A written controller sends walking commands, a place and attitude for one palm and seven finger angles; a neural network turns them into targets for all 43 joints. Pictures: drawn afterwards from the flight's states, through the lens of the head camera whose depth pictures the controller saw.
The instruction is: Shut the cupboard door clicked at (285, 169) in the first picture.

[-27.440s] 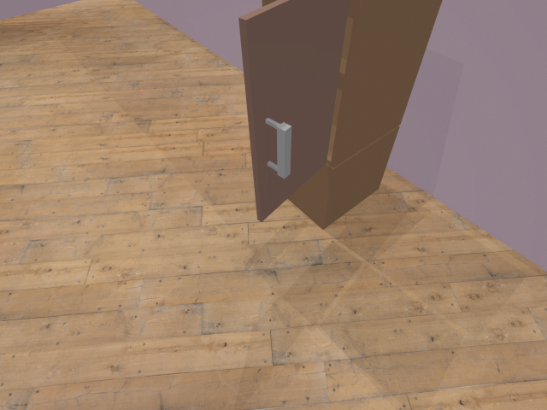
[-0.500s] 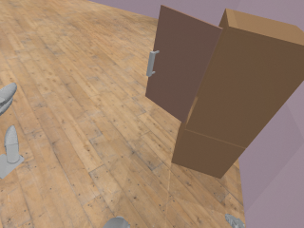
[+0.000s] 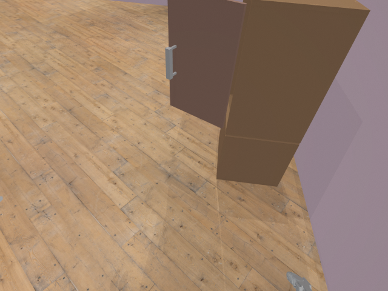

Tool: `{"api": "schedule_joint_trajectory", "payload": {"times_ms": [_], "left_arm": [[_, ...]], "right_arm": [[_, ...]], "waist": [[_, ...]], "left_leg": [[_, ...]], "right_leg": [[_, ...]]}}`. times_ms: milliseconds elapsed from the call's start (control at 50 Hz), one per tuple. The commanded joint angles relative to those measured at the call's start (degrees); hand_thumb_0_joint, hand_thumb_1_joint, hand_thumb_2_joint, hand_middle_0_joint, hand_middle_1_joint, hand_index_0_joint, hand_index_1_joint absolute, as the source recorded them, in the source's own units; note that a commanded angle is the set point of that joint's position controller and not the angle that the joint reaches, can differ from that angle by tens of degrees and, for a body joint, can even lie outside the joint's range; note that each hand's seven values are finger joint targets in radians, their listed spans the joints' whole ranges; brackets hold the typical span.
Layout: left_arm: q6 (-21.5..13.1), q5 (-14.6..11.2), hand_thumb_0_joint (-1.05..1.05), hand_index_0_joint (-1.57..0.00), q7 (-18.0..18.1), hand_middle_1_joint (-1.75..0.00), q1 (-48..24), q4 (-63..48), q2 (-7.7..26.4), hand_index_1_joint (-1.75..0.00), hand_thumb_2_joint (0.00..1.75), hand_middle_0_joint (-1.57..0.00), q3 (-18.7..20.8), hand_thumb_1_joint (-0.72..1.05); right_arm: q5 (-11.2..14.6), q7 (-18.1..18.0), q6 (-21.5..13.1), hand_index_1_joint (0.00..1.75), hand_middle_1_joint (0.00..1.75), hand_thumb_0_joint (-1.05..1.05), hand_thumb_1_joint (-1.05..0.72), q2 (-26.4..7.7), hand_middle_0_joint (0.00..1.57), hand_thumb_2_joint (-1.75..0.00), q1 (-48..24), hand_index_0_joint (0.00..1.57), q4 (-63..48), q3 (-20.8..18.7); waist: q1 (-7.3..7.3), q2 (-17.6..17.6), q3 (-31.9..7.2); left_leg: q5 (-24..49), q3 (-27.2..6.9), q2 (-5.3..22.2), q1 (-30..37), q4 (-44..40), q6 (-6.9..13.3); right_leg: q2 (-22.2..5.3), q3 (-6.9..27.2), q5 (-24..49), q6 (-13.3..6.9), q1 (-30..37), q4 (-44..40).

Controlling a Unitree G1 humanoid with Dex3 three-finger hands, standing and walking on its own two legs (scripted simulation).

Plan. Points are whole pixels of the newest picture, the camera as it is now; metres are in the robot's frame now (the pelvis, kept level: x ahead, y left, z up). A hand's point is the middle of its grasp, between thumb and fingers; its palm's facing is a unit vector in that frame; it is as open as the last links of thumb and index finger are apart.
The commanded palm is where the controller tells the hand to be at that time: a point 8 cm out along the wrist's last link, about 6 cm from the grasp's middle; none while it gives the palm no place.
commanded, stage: stop stepping back and stand still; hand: left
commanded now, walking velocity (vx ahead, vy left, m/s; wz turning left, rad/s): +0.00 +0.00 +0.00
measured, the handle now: (171, 62) +1.12 +0.15 -0.06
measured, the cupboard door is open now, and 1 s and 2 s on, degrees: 63 63 63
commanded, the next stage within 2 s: let the arm hang, fingers relaxed in 0.80 s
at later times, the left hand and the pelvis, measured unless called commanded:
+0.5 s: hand (9, 186) +0.22 +0.28 +0.19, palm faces +0.38 -0.71 -0.60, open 7.4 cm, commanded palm +0.16 +0.32 +0.18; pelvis +0.02 +0.02 +0.00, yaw +0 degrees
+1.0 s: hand (40, 209) +0.25 +0.31 +0.07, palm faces +0.21 -0.83 -0.51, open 7.4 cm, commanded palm none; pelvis +0.02 +0.05 -0.01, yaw +0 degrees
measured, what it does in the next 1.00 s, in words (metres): shifts its weight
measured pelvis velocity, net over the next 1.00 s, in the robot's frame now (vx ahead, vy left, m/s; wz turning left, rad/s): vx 0.02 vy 0.05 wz -0.01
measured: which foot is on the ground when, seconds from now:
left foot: down 0.00-1.00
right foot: down 0.00-1.00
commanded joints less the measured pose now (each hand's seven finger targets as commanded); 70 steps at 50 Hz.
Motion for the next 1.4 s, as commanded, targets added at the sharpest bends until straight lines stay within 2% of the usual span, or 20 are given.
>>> {"api": "schedule_joint_trajectory", "payload": {"times_ms": [0,40,160,220,260,280,360,420,440,500,600,720,860,880,920,1040,1120,1220,1320,1380], "left_arm": [[-2.5,-0.6,0.0,-0.2,1.2,-0.3,-9.2,0.2,4.1,-0.3,0.9,-0.2,3.7,0.9],[-2.3,0.4,0.0,-0.2,0.9,-0.3,-15.8,-0.4,-2.0,-0.3,0.9,-0.2,-3.7,0.9],[-5.0,2.0,0.0,-0.2,1.2,-0.3,-30.0,-11.5,1.5,-0.3,0.9,-0.2,-5.2,0.9],[-6.8,1.8,0.0,-0.2,1.6,-0.3,-25.3,-16.6,3.3,-0.3,0.9,-0.2,0.0,0.9],[-7.9,0.8,0.0,-0.2,1.2,-0.3,-17.8,-14.2,4.6,-0.3,0.9,-0.2,3.8,0.9],[-8.0,0.6,0.0,-0.2,1.0,-0.3,-16.1,-13.9,4.6,-0.3,0.9,-0.2,5.0,0.9],[-7.3,-1.2,0.0,-0.2,-0.3,-0.3,-0.9,-9.8,1.2,-0.3,0.9,-0.2,5.9,0.9],[-5.1,-2.3,0.0,-0.2,-0.4,-0.3,2.7,-6.4,0.5,-0.3,0.9,-0.2,5.6,0.9],[-4.3,-2.5,0.0,-0.2,-0.2,-0.3,3.1,-5.2,-0.6,-0.3,0.9,-0.2,4.7,0.9],[-3.4,-1.3,0.0,-0.2,0.6,-0.3,-2.1,-3.1,-1.1,-0.3,0.9,-0.2,1.7,0.9],[-3.1,0.8,0.0,-0.2,0.3,-0.3,-14.5,-3.0,-0.1,-0.3,0.9,-0.2,-2.3,0.9],[-5.1,0.5,0.0,-0.2,0.8,-0.3,-9.2,-12.6,2.3,-0.3,0.9,-0.2,1.4,0.9],[-5.3,-1.5,0.0,-0.2,0.2,-0.3,1.7,-6.1,1.1,-0.3,0.9,-0.2,4.8,0.9],[4.0,3.9,0.0,-0.2,-8.3,-0.3,-9.6,33.7,-10.7,-0.3,0.9,-0.2,-25.0,0.9],[9.8,3.6,0.0,-0.2,-10.0,-0.3,-10.9,36.0,-12.1,-0.3,0.9,-0.2,-24.5,0.9],[9.0,4.5,0.0,-0.2,-10.3,-0.3,-20.0,56.0,-10.1,-0.3,0.9,-0.2,-26.6,0.9],[10.1,3.9,0.0,-0.2,-9.4,-0.3,-20.9,68.3,-12.3,-0.3,0.9,-0.2,-28.7,0.9],[10.3,3.8,0.0,-0.2,-9.2,-0.3,-13.4,81.6,-14.6,-0.3,0.9,-0.2,-28.6,0.9],[9.8,4.0,0.0,-0.2,-9.1,-0.3,-9.2,90.3,-16.9,-0.3,0.9,-0.2,-29.1,0.9],[9.4,4.2,0.0,-0.2,-9.0,-0.3,-8.7,93.3,-17.5,-0.3,0.9,-0.2,-29.1,0.9]], "right_arm": [[0.9,-0.1,-2.5,0.3,0.3,0.0,-0.9,-8.9,0.2,-0.9,-8.5,0.2,-6.6,-3.3],[2.4,0.4,-3.3,0.3,0.3,0.0,-0.9,-9.6,0.2,-0.9,-8.5,0.2,-6.0,-4.3],[1.1,-2.0,-4.9,0.3,0.3,0.0,-0.9,-8.9,0.2,-0.9,-12.1,0.2,-5.5,-3.0],[0.9,-2.1,-6.1,0.3,0.3,0.0,-0.9,-10.1,0.2,-0.9,-11.1,0.2,-7.2,-3.2],[0.5,-1.9,-6.5,0.3,0.3,0.0,-0.9,-8.2,0.2,-0.9,-10.9,0.2,-7.8,-2.4],[0.1,-1.5,-6.6,0.3,0.3,0.0,-0.9,-7.9,0.2,-0.9,-10.7,0.2,-8.0,-2.5],[1.5,0.5,-6.4,0.3,0.3,0.0,-0.9,-7.2,0.2,-0.9,-9.2,0.2,-9.1,-2.8],[1.9,1.1,-4.4,0.3,0.3,0.0,-0.9,-7.4,0.2,-0.9,-8.3,0.2,-8.9,-3.5],[2.3,1.1,-4.1,0.3,0.3,0.0,-0.9,-8.0,0.2,-0.9,-8.3,0.2,-8.4,-3.6],[2.3,0.1,-4.1,0.3,0.3,0.0,-0.9,-8.1,0.2,-0.9,-7.6,0.2,-6.8,-2.7],[2.5,-1.4,-4.4,0.3,0.3,0.0,-0.9,-8.4,0.2,-0.9,-8.9,0.2,-6.4,-2.4],[2.4,-0.6,-4.8,0.3,0.3,0.0,-0.9,-7.5,0.2,-0.9,-10.7,0.2,-8.2,-1.7],[2.5,-0.3,-2.3,0.3,0.3,0.0,-0.9,-7.5,0.2,-0.9,-9.5,0.2,-9.4,-2.2],[2.9,4.6,-6.4,0.3,0.3,0.0,-0.9,-18.9,0.2,-0.9,-15.4,0.2,-0.8,-3.8],[1.7,4.4,-3.7,0.3,0.3,0.0,-0.9,-16.7,0.2,-0.9,-10.8,0.2,0.3,-4.4],[0.2,4.4,0.2,0.3,0.3,0.0,-0.9,-16.3,0.2,-0.9,-9.5,0.2,4.1,-2.3],[-0.4,4.6,2.7,0.3,0.3,0.0,-0.9,-13.3,0.2,-0.9,-7.0,0.2,8.9,-1.4],[-0.2,3.8,3.1,0.3,0.3,0.0,-0.9,-11.8,0.2,-0.9,-5.5,0.2,14.7,-1.7],[0.3,2.8,3.4,0.3,0.3,0.0,-0.9,-10.6,0.2,-0.9,-2.3,0.2,19.1,-2.7],[0.4,2.5,3.4,0.3,0.3,0.0,-0.9,-11.1,0.2,-0.9,-0.8,0.2,21.1,-3.4]], "waist": [[0.73,-10.7,6.4],[0.14,-15.1,2.3],[-0.6,1.2,12.4],[0.25,20.1,11.2],[0.26,24.7,6.4],[0.69,21.8,5.5],[1.13,9.9,-4.5],[-0.11,-8.0,-3.3],[0.01,-9.4,-2.3],[-0.51,-6.3,-5.0],[0.01,0.6,-5.1],[0.89,7.8,-3.1],[0.23,6.6,-3.3],[-0.44,6.8,1.3],[0.21,7.8,-0.5],[0.78,-15.2,2.0],[-0.47,-4.1,5.0],[1.9,13.4,4.3],[1.68,12.4,3.3],[1.34,4.8,4.9]], "left_leg": [[-10.3,-4.3,0.7,-21.3,29.4,-1.3],[-7.8,-7.4,2.7,-14.0,24.5,-1.0],[1.5,-0.6,-1.0,13.7,7.4,-0.7],[-9.0,-17.1,7.2,14.5,-9.4,3.4],[-23.2,-28.1,13.0,6.9,-22.2,5.2],[-23.4,-27.6,13.0,3.4,-23.3,5.4],[-13.0,-9.8,6.2,5.6,-12.3,1.1],[-4.4,-5.5,1.6,5.4,3.2,-1.2],[0.0,-5.4,1.9,4.9,4.9,-1.0],[16.1,-4.6,2.5,11.3,-0.5,0.3],[32.9,-6.7,4.8,20.2,-0.7,3.0],[20.6,-7.3,3.1,12.6,-2.1,1.8],[18.6,-7.2,3.8,11.4,-2.4,0.4],[27.3,-6.7,4.0,9.2,4.8,0.6],[18.6,-7.5,5.9,10.4,2.4,1.1],[9.9,-11.6,3.6,7.9,-0.1,2.1],[5.0,-11.2,2.2,12.2,-3.4,1.5],[-11.0,-15.3,3.5,6.4,-15.4,2.2],[-14.4,-14.8,3.6,9.9,-17.6,2.2],[-12.1,-14.3,3.6,11.3,-17.0,2.2]], "right_leg": [[-23.0,26.1,24.0,-10.1,5.7,-9.1],[-19.0,19.5,19.1,-7.5,1.7,-2.8],[-12.7,7.5,-2.2,-2.2,-23.6,-1.9],[-3.8,4.5,-3.7,2.7,-23.4,11.9],[-0.6,4.6,-6.7,3.8,-13.9,23.4],[-1.2,5.2,-5.5,3.8,-10.5,24.1],[-1.4,2.8,1.9,3.8,0.8,2.4],[-11.6,19.4,0.5,-0.7,-5.7,-6.5],[-13.8,21.2,7.2,-1.5,-5.7,-6.3],[-9.6,11.0,36.4,2.9,-2.0,3.6],[-4.9,6.1,39.2,7.0,-5.8,7.5],[-5.8,7.4,25.4,4.8,-3.1,1.8],[-5.6,7.9,24.1,4.4,-4.5,0.3],[-9.3,5.0,32.3,3.9,-10.5,7.5],[-7.9,6.2,18.3,5.0,-13.0,6.1],[-8.7,8.9,8.8,2.1,-11.9,1.5],[-8.7,9.4,0.3,1.9,-15.6,-0.5],[-5.1,6.5,3.2,3.0,-5.6,1.9],[-4.5,5.7,3.8,2.5,-5.5,-0.9],[-4.9,6.5,2.9,2.0,-7.0,-3.0]]}}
